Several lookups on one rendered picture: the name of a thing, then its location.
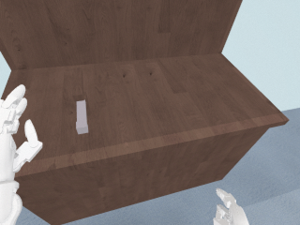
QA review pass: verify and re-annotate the tap lever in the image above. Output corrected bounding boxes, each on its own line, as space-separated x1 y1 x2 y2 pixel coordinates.
76 100 88 134

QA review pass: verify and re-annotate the counter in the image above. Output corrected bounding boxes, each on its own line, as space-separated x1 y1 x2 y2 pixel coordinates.
0 0 289 225

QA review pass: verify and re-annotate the left robot forearm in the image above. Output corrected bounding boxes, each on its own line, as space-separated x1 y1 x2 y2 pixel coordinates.
0 180 23 225

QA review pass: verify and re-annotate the left robot hand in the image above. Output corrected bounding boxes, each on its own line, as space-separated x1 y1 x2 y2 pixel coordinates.
0 84 43 182

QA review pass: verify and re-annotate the right robot hand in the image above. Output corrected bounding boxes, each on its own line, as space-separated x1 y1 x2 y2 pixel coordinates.
213 188 249 225

